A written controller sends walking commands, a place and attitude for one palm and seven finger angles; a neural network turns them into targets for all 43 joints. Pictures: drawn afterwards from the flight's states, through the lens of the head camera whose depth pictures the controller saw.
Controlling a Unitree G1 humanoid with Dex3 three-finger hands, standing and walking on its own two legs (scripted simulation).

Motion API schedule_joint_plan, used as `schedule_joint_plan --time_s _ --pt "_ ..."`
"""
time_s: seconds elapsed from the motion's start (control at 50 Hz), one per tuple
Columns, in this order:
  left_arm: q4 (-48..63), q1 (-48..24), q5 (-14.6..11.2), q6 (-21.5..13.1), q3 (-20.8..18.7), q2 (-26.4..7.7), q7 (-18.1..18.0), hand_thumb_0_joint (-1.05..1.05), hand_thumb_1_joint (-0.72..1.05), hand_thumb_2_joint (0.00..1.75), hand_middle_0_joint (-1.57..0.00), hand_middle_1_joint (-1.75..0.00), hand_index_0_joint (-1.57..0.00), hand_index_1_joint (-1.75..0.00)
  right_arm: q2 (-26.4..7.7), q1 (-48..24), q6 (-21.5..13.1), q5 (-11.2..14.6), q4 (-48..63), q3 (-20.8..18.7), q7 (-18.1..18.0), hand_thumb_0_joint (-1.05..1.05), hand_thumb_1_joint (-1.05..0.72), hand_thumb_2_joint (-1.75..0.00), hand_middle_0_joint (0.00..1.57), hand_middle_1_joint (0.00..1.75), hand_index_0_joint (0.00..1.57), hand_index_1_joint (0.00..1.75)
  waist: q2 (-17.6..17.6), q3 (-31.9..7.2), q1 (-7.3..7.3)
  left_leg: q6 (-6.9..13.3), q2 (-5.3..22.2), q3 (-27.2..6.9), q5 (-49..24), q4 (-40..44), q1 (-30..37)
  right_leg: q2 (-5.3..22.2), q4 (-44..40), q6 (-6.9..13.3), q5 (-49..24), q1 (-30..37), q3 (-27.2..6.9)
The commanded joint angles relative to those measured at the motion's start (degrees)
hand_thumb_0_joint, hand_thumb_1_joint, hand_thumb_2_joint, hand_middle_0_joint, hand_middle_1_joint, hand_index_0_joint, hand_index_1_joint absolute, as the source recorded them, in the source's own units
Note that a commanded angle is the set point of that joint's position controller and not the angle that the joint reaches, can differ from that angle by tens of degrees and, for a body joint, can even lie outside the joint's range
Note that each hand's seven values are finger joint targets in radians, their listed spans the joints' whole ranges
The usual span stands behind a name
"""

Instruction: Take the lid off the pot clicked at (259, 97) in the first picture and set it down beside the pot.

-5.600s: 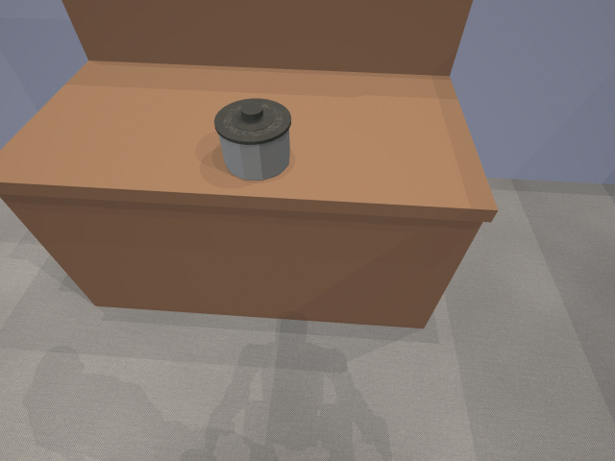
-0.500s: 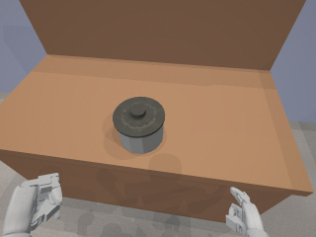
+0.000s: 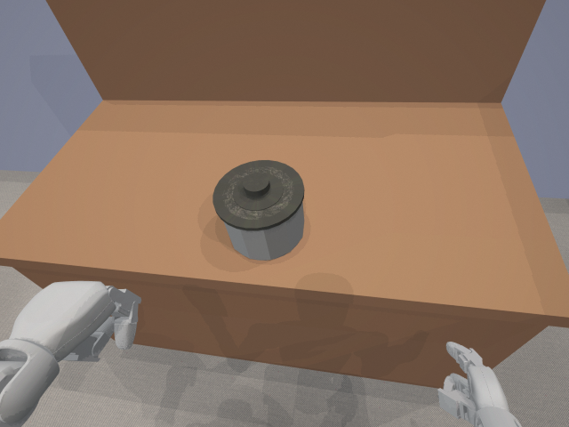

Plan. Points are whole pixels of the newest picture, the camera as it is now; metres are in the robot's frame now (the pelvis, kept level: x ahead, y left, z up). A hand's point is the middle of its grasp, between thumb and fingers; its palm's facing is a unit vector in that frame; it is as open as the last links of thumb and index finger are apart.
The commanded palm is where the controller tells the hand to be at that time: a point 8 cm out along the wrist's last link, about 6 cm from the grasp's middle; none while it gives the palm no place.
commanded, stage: reach forward and open the fingers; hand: left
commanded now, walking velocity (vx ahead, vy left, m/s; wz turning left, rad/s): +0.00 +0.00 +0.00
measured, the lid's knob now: (256, 184) +0.51 +0.12 +0.02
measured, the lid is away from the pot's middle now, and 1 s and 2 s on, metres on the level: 0.00 0.00 0.00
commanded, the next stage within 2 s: move the open hand above the knob in 0.70 s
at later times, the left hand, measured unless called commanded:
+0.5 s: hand (108, 295) +0.25 +0.26 +0.09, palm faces -0.24 -0.06 -0.97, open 9.1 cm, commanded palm +0.24 +0.26 +0.15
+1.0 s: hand (136, 262) +0.30 +0.24 +0.09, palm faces -0.32 -0.05 -0.95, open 10.1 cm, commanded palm +0.29 +0.24 +0.15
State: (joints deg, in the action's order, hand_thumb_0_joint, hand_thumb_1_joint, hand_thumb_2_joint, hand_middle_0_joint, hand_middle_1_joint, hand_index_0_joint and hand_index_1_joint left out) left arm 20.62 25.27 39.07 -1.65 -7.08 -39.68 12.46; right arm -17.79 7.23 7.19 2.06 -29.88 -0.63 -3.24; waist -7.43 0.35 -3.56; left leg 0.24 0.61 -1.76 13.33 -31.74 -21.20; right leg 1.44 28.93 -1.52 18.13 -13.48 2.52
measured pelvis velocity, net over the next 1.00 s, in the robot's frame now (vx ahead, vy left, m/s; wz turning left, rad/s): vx -0.01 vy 0.01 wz -0.01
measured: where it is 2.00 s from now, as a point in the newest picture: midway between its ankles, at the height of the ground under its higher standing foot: outside the picture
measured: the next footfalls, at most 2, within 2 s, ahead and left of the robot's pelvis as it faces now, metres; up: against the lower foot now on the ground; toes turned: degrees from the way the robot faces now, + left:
none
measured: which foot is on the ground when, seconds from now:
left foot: down 0.00-1.00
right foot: down 0.00-1.00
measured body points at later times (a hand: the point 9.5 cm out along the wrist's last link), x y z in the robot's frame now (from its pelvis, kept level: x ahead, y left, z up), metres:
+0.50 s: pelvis -0.02 +0.02 +0.01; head +0.02 +0.00 +0.45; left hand +0.25 +0.26 +0.14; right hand +0.19 -0.19 -0.10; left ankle +0.03 +0.12 -0.73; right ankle -0.04 -0.13 -0.73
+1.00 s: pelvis -0.01 +0.01 +0.01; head +0.03 -0.03 +0.45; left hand +0.31 +0.24 +0.14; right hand +0.19 -0.22 -0.10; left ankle +0.03 +0.12 -0.73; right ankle -0.04 -0.13 -0.73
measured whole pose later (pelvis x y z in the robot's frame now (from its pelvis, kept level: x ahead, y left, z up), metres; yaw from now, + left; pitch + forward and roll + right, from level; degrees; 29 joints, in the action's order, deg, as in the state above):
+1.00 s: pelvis -0.01 +0.01 +0.01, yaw -1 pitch +1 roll -1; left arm 0.2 -8.5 45.6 2.5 3.0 -35.7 19.4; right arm -16.3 3.9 8.1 2.5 -32.9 0.8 1.5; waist -5.9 4.2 -2.1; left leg 0.6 0.2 -0.9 8.8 -24.4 -16.5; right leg 1.8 22.4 -1.6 13.6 -9.5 1.8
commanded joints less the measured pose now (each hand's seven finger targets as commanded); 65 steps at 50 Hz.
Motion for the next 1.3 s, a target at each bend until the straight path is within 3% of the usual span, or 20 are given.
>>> schedule_joint_plan --time_s 0.0,0.08,0.1,0.18,0.2,0.34,0.38,0.48,0.54,0.78,0.8,0.9,0.92,0.98,1.04,1.08,1.1,1.18,1.24,1.28 --pt "3.9 -9.0 1.1 -3.8 -11.1 -11.9 -2.1 0.0 0.34 1.02 -0.95 -0.94 -0.95 -0.94 -3.3 -6.2 -4.0 -0.1 8.5 -1.2 0.2 0.0 -0.9 -0.9 0.2 0.3 0.2 0.3 6.5 -8.7 0.16 3.3 -2.4 1.5 -12.1 2.3 13.5 -1.5 -6.7 0.8 -14.5 -2.3 1.0" --pt "5.9 -15.6 2.6 -3.3 -8.6 -11.0 -2.3 0.0 0.23 1.05 -0.89 -0.83 -0.89 -0.83 -3.7 -9.2 -3.3 -0.3 8.8 -1.3 2.2 0.0 -0.9 -0.9 0.2 0.3 0.2 0.3 0.8 -10.2 -0.54 2.9 -2.1 1.2 -11.4 4.9 15.0 -2.6 -7.9 1.7 -9.8 -3.1 0.7" --pt "5.3 -15.9 2.0 -3.0 -5.0 -7.8 -2.6 0.0 0.2 1.06 -0.87 -0.8 -0.87 -0.8 -3.2 -7.4 -3.4 0.1 8.7 -1.6 2.5 0.0 -0.9 -0.9 0.2 0.3 0.2 0.3 1.8 -10.6 0.26 3.0 -1.8 1.3 -10.8 5.2 15.4 -2.2 -7.6 1.5 -9.2 -1.5 1.1" --pt "3.1 -22.1 5.3 -1.6 -8.8 -13.8 -2.2 0.0 0.08 1.1 -0.83 -0.63 -0.83 -0.63 -4.0 -10.5 -2.7 -0.5 7.6 -0.9 3.2 0.0 -0.9 -0.9 0.2 0.3 0.2 0.3 1.4 -10.3 -0.69 2.8 -1.6 0.4 -10.3 7.3 14.9 -3.2 -8.6 2.3 -7.5 -1.8 0.6" --pt "3.0 -23.6 4.4 -1.5 -5.2 -10.3 -2.3 0.0 0.05 1.11 -0.83 -0.59 -0.83 -0.59 -3.3 -9.3 -2.7 0.0 7.9 -1.1 3.4 0.0 -0.9 -0.9 0.2 0.3 0.2 0.3 1.4 -10.5 0.19 2.7 -1.2 0.6 -9.7 7.5 15.5 -2.8 -8.2 2.2 -6.7 -0.2 1.2" --pt "-1.6 -27.0 4.0 -0.1 -1.8 -7.3 -1.2 0.0 -0.15 1.19 -0.82 -0.16 -0.82 -0.16 -3.5 -9.9 -1.9 0.1 7.1 -1.1 4.4 0.0 -0.9 -0.9 0.2 0.3 0.2 0.3 3.8 -9.4 0.49 2.5 -0.8 0.5 -7.7 9.7 15.8 -3.4 -9.5 2.1 -5.7 -0.6 1.4" --pt "1.0 -31.6 6.3 -0.2 -3.8 -10.8 -1.0 0.0 -0.21 1.22 -0.81 -0.08 -0.81 -0.08 -3.7 -11.8 -2.4 -0.2 7.1 -0.6 4.5 0.0 -0.9 -0.9 0.2 0.3 0.2 0.3 0.3 -12.1 -0.25 2.6 -1.2 0.0 -8.4 9.9 16.7 -4.0 -9.3 2.7 -6.3 -0.7 1.0" --pt "-4.2 -33.9 7.1 0.4 -4.8 -11.6 -0.9 0.0 -0.22 1.24 -0.81 -0.08 -0.81 -0.08 -3.9 -11.7 -2.1 -0.2 6.1 -0.4 4.4 0.0 -0.9 -0.9 0.2 0.3 0.2 0.3 1.8 -10.6 -0.41 2.6 -1.2 0.1 -8.6 10.3 16.2 -4.2 -9.8 3.0 -6.4 -0.8 1.1" --pt "-3.6 -35.9 5.3 0.6 -0.2 -7.4 -0.7 0.0 -0.22 1.25 -0.81 -0.08 -0.81 -0.08 -3.5 -10.5 -1.9 0.2 6.6 -0.8 4.6 0.0 -0.9 -0.9 0.2 0.3 0.2 0.3 2.2 -12.0 0.53 2.5 -1.1 0.4 -8.0 10.5 17.4 -3.6 -9.7 2.6 -6.2 0.9 1.3" --pt "-6.0 -43.9 7.5 0.9 -2.8 -11.8 1.1 0.0 -0.23 1.27 -0.81 -0.08 -0.81 -0.08 -4.3 -11.0 -1.8 0.0 6.1 -0.3 4.5 0.0 -0.9 -0.9 0.2 0.3 0.2 0.3 1.2 -14.5 0.34 2.8 -2.0 0.6 -13.7 9.1 19.2 -4.1 -10.0 3.3 -11.1 1.5 1.0" --pt "-10.6 -43.7 6.8 3.2 1.8 -7.9 1.9 0.0 -0.23 1.27 -0.81 -0.08 -0.81 -0.08 -4.2 -10.3 -1.9 0.5 5.9 -0.8 4.7 0.0 -0.9 -0.9 0.2 0.3 0.2 0.3 2.3 -12.9 1.71 2.8 -2.0 1.0 -12.9 9.0 17.8 -3.6 -9.2 2.9 -12.6 3.0 0.8" --pt "-8.7 -49.5 6.5 4.7 3.2 -8.0 4.5 0.0 -0.23 1.27 -0.81 -0.08 -0.81 -0.08 -4.5 -10.1 -2.1 0.8 6.4 -0.9 4.8 0.0 -0.9 -0.9 0.2 0.3 0.2 0.3 5.0 -14.4 2.17 3.3 -2.6 1.6 -13.8 8.2 18.4 -3.6 -9.2 2.4 -15.7 3.9 0.6" --pt "-10.4 -50.2 7.0 4.3 -0.9 -12.2 4.9 0.0 -0.23 1.27 -0.81 -0.08 -0.81 -0.08 -5.3 -9.7 -1.9 0.3 5.3 -0.8 4.6 0.0 -0.9 -0.9 0.2 0.3 0.2 0.3 5.3 -15.6 1.51 3.2 -3.2 1.6 -14.3 8.2 18.6 -3.7 -9.6 2.4 -16.0 3.1 0.8" --pt "-12.0 -50.8 7.1 3.2 -2.5 -13.8 5.7 0.0 -0.23 1.27 -0.81 -0.08 -0.81 -0.08 -5.1 -10.1 -2.2 0.4 6.0 -0.4 4.4 0.0 -0.9 -0.9 0.2 0.3 0.2 0.3 5.1 -15.6 1.15 3.5 -3.5 1.8 -15.6 7.4 18.4 -3.6 -9.3 2.6 -18.0 3.8 0.3" --pt "-15.3 -50.7 5.4 3.0 2.5 -7.8 6.1 0.0 -0.23 1.27 -0.81 -0.08 -0.81 -0.08 -4.6 -8.6 -1.5 0.9 6.0 -0.9 4.3 0.0 -0.9 -0.9 0.2 0.3 0.2 0.3 6.4 -13.3 2.39 3.5 -3.1 2.6 -14.7 7.3 17.6 -3.2 -9.0 2.0 -18.7 3.5 0.7" --pt "-14.7 -51.7 6.6 2.8 -0.8 -11.5 6.1 0.0 -0.23 1.27 -0.81 -0.08 -0.81 -0.08 -5.4 -8.8 -1.7 0.8 6.1 -1.0 4.5 0.0 -0.9 -0.9 0.2 0.3 0.2 0.3 6.2 -15.4 1.61 3.7 -3.3 2.5 -16.2 6.8 18.2 -3.5 -8.9 2.4 -19.9 3.3 0.3" --pt "-14.0 -53.0 5.8 2.8 2.3 -8.6 6.0 0.0 -0.23 1.27 -0.81 -0.08 -0.81 -0.08 -4.7 -8.7 -1.5 1.0 6.2 -1.0 4.5 0.0 -0.9 -0.9 0.2 0.3 0.2 0.3 4.9 -15.1 2.44 3.6 -3.2 2.7 -16.4 6.8 18.1 -3.2 -8.5 2.2 -20.7 4.7 0.2" --pt "-15.4 -55.1 7.3 2.8 -1.0 -12.3 5.3 0.0 -0.23 1.27 -0.81 -0.08 -0.81 -0.08 -5.4 -8.1 -1.5 0.7 5.8 -1.2 4.6 0.0 -0.9 -0.9 0.2 0.3 0.2 0.3 5.1 -16.5 1.95 3.6 -3.3 2.3 -17.8 6.6 18.4 -3.7 -8.3 2.6 -20.9 3.7 0.5" --pt "-16.6 -56.3 6.4 3.5 3.2 -7.8 4.8 0.0 -0.23 1.27 -0.81 -0.08 -0.81 -0.08 -5.0 -7.1 -1.1 1.2 5.6 -1.6 4.7 0.0 -0.9 -0.9 0.2 0.3 0.2 0.3 6.0 -15.4 2.76 3.5 -2.9 2.6 -17.6 6.6 17.9 -3.4 -7.8 2.2 -21.9 3.8 0.6" --pt "-15.6 -57.1 7.5 3.6 0.2 -11.4 4.4 0.0 -0.23 1.27 -0.81 -0.08 -0.81 -0.08 -5.6 -7.6 -1.3 1.0 5.7 -1.4 5.1 0.0 -0.9 -0.9 0.2 0.3 0.2 0.3 5.3 -18.4 2.02 3.5 -3.2 2.4 -19.3 6.3 18.7 -3.6 -7.4 2.6 -23.2 4.6 0.4"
